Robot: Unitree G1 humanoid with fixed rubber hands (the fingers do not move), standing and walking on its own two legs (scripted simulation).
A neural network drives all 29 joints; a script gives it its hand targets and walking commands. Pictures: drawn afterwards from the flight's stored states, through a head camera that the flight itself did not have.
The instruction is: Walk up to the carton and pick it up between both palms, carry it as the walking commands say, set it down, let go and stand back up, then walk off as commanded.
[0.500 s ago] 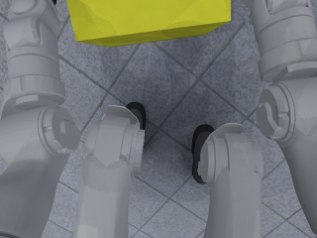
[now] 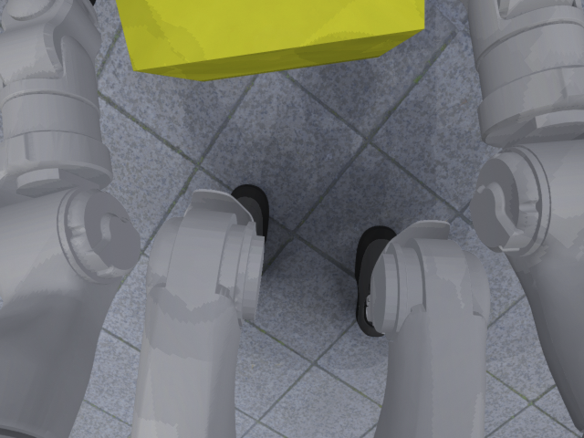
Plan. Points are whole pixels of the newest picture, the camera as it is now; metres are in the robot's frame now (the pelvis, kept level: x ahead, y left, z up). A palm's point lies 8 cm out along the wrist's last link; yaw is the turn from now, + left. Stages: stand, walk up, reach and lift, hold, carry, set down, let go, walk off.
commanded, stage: set down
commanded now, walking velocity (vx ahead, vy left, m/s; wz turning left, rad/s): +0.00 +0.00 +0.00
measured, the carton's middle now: out of the picture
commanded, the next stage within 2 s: none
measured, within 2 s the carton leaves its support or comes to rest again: neither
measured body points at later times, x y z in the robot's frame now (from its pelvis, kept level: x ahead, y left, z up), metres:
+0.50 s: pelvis +0.00 +0.00 +0.00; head +0.39 +0.02 +0.22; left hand +0.52 +0.29 -0.18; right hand +0.61 -0.06 -0.18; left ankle +0.13 +0.13 -0.34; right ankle +0.09 -0.11 -0.34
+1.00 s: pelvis +0.01 +0.01 +0.00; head +0.40 +0.02 +0.21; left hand +0.52 +0.29 -0.20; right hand +0.61 -0.09 -0.20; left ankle +0.13 +0.13 -0.34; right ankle +0.09 -0.11 -0.34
